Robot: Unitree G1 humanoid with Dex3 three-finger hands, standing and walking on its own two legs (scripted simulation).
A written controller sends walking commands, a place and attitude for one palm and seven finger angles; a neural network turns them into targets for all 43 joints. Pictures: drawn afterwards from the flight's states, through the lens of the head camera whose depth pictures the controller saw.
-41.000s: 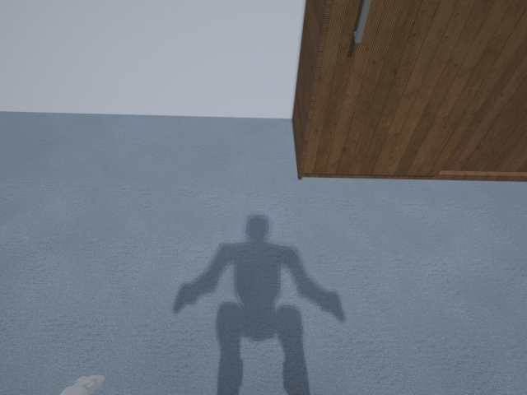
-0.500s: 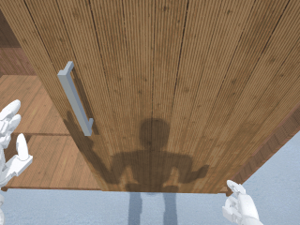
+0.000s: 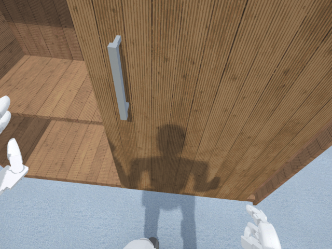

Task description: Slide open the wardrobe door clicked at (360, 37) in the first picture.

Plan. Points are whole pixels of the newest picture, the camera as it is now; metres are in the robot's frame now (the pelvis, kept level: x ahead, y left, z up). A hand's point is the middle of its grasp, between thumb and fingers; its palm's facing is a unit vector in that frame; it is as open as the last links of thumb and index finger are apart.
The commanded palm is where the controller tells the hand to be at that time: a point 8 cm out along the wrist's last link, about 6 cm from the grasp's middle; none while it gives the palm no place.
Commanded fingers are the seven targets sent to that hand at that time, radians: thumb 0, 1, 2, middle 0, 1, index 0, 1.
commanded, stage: step back with the hand held close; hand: left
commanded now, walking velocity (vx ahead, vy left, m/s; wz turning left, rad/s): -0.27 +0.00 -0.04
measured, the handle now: (121, 82) +0.48 +0.18 +0.12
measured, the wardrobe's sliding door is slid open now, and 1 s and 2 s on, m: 0.63 0.63 0.63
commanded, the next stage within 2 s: stop stepping back and stand still in 0.34 s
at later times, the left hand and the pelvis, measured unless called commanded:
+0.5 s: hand out of the picture +0.11 +0.31 +0.18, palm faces +0.43 -0.82 -0.38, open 7.4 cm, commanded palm +0.04 +0.33 +0.19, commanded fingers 0.00 0.90 0.90 -0.20 -0.30 -0.20 -0.30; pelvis -0.10 +0.03 +0.00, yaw -1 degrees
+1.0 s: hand out of the picture +0.05 +0.31 +0.18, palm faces +0.27 -0.85 -0.46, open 7.4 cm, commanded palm -0.01 +0.36 +0.19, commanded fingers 0.00 0.90 0.90 -0.20 -0.30 -0.20 -0.30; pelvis -0.17 +0.07 +0.02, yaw -5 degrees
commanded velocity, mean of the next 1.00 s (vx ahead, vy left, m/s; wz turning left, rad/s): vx -0.03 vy -0.05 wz -0.02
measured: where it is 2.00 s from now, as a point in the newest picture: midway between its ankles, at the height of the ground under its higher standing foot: outside the picture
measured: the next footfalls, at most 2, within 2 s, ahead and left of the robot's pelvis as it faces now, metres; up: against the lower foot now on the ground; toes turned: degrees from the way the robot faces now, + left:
left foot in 0.32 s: +0.08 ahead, +0.09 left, +0.00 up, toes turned +0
right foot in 0.62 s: -0.20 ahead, -0.08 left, +0.00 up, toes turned -5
